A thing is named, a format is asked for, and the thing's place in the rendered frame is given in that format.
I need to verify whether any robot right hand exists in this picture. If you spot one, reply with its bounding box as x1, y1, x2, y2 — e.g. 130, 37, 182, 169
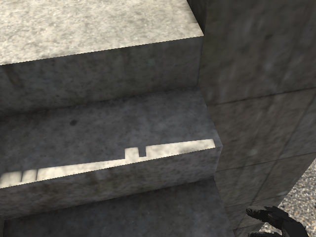
246, 205, 309, 237

